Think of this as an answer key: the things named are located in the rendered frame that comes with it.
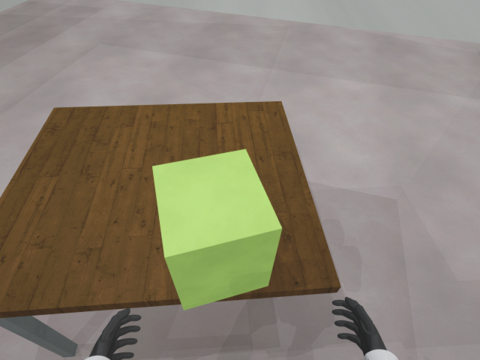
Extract left robot hand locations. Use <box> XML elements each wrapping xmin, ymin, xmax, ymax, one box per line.
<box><xmin>89</xmin><ymin>308</ymin><xmax>141</xmax><ymax>360</ymax></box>

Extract table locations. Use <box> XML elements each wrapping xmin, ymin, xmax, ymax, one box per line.
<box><xmin>0</xmin><ymin>101</ymin><xmax>341</xmax><ymax>357</ymax></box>

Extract right robot hand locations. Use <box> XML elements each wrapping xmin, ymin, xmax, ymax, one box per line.
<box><xmin>332</xmin><ymin>297</ymin><xmax>387</xmax><ymax>356</ymax></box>

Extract carton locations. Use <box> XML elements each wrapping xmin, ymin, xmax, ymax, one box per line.
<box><xmin>152</xmin><ymin>149</ymin><xmax>282</xmax><ymax>311</ymax></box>

